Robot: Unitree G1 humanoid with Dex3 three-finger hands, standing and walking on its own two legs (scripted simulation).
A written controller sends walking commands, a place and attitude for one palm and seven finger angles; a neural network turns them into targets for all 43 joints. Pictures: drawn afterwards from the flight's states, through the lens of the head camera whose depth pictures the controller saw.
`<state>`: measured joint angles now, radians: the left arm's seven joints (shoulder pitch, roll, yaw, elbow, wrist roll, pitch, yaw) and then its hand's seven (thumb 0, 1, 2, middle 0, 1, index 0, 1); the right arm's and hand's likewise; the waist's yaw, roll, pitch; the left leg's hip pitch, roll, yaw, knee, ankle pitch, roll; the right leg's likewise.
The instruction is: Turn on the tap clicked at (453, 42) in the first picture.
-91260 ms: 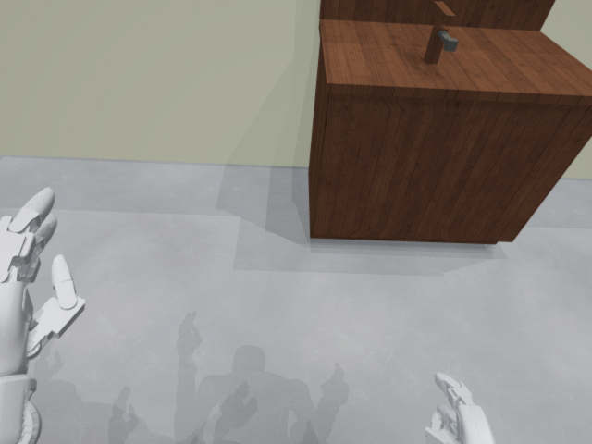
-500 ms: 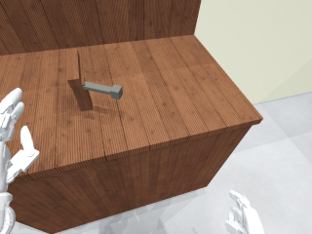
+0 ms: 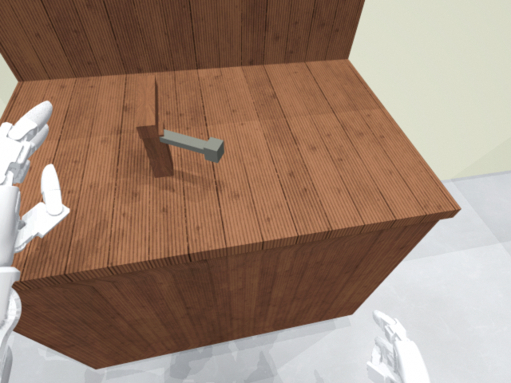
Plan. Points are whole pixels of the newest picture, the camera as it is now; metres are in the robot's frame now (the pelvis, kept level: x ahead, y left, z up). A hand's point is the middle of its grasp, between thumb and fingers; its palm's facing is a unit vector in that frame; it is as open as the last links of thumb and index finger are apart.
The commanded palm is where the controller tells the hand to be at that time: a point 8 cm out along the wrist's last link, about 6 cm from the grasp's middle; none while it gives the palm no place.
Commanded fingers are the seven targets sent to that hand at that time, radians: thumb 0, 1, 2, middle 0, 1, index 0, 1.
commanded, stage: turn the palm inward beside the body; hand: left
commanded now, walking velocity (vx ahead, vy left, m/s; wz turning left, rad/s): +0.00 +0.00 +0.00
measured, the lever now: (214, 150) +0.44 +0.13 +0.11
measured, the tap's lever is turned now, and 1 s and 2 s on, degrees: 59 59 59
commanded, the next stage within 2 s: none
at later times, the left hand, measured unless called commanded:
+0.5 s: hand (78, 252) +0.21 +0.22 +0.17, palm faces +0.54 -0.77 -0.33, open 7.4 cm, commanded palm +0.16 +0.25 +0.17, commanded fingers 0.00 0.90 0.90 -0.20 -0.30 -0.20 -0.30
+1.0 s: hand (124, 272) +0.20 +0.18 +0.15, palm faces +0.44 -0.86 -0.25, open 7.4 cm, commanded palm +0.15 +0.22 +0.17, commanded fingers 0.00 0.90 0.90 -0.20 -0.30 -0.20 -0.30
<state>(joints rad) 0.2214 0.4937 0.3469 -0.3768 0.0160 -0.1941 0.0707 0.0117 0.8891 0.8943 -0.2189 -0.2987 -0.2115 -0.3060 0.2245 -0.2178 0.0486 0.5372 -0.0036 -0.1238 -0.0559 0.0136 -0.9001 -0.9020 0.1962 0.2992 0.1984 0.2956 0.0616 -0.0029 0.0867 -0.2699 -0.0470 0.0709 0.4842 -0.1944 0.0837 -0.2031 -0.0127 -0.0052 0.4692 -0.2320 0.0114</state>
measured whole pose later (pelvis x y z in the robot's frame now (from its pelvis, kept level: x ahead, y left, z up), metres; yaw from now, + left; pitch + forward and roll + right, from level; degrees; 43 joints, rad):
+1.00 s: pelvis +0.02 -0.08 -0.01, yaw +1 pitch -1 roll +1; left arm 0.44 0.30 0.36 -0.39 -0.23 -0.01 0.00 0.01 0.90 0.90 -0.21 -0.30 -0.20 -0.30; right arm 0.20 -0.28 0.00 0.69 0.05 -0.24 -0.11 0.02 -0.90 -0.90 0.19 0.30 0.20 0.30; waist 0.09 0.06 -0.05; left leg -0.32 0.02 -0.01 0.62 -0.28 -0.02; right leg -0.25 0.04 -0.12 0.62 -0.36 -0.09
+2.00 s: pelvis +0.01 -0.06 -0.01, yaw +2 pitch -3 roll +0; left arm 0.45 0.24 0.26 -0.58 -0.26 0.23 0.13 0.01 0.90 0.90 -0.21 -0.30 -0.20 -0.30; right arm 0.15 -0.23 0.08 0.67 0.05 -0.24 -0.10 0.02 -0.90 -0.90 0.20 0.30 0.20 0.30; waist 0.10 0.07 -0.04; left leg -0.27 -0.01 -0.01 0.58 -0.26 0.01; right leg -0.19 0.01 -0.12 0.57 -0.33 -0.05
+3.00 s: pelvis +0.02 -0.08 -0.01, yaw +2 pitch -1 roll +1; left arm 0.27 0.26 0.36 -0.25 -0.27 0.10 0.09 0.01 0.90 0.90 -0.20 -0.27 -0.19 -0.28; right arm 0.19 -0.27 0.03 0.70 0.05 -0.27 -0.12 0.02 -0.90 -0.90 0.20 0.30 0.20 0.30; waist 0.07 0.07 -0.04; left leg -0.29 0.01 -0.02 0.56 -0.25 -0.03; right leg -0.22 0.04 -0.12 0.57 -0.34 -0.09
